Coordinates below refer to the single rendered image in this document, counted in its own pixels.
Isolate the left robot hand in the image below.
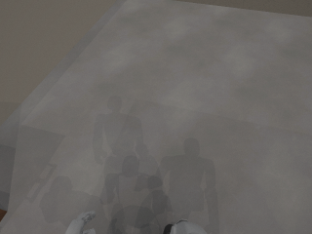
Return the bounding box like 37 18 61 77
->
64 211 96 234

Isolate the right robot thigh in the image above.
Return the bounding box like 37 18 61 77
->
171 221 207 234

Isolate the right robot foot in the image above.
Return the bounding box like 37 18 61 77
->
163 224 173 234

